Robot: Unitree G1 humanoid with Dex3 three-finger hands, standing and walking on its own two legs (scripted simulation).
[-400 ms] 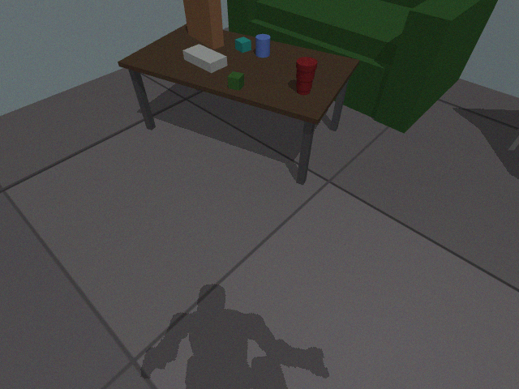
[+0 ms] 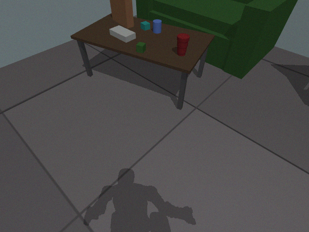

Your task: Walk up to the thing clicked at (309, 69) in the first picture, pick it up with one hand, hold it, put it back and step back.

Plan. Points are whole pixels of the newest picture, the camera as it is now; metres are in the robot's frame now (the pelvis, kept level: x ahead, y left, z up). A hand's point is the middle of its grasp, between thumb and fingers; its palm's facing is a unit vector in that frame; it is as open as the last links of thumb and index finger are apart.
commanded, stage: stand
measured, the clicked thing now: (182, 45) +1.47 -0.20 -0.26
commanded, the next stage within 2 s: none
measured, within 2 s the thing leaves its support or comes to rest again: neither
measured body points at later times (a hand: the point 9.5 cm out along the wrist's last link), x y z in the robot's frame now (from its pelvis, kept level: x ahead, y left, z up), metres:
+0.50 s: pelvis +0.01 +0.00 +0.00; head +0.02 +0.00 +0.45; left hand +0.09 +0.30 -0.13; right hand +0.09 -0.30 -0.13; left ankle +0.00 +0.12 -0.75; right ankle -0.01 -0.12 -0.75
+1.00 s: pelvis +0.01 +0.00 +0.00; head +0.01 +0.00 +0.45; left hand +0.08 +0.30 -0.13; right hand +0.09 -0.30 -0.13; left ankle +0.00 +0.12 -0.75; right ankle -0.01 -0.12 -0.75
